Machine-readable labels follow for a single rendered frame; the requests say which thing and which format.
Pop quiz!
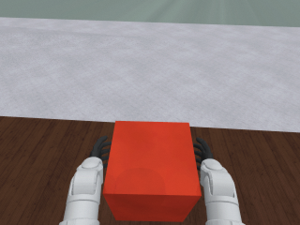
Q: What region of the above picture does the left robot forearm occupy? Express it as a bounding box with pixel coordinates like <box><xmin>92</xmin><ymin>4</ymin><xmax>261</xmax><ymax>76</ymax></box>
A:
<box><xmin>59</xmin><ymin>157</ymin><xmax>103</xmax><ymax>225</ymax></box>

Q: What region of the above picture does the robot left hand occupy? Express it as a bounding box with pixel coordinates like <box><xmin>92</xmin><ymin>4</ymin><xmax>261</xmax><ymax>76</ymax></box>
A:
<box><xmin>89</xmin><ymin>135</ymin><xmax>112</xmax><ymax>169</ymax></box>

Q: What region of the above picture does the robot right hand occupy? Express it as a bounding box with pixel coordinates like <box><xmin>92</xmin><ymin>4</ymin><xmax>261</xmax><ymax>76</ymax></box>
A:
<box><xmin>193</xmin><ymin>137</ymin><xmax>214</xmax><ymax>171</ymax></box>

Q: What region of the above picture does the carton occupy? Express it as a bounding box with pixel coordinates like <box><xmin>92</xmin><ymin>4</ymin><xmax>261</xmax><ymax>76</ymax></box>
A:
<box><xmin>102</xmin><ymin>121</ymin><xmax>202</xmax><ymax>222</ymax></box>

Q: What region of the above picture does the right robot forearm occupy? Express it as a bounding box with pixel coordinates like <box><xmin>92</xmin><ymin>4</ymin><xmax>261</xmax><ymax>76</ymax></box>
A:
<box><xmin>200</xmin><ymin>158</ymin><xmax>246</xmax><ymax>225</ymax></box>

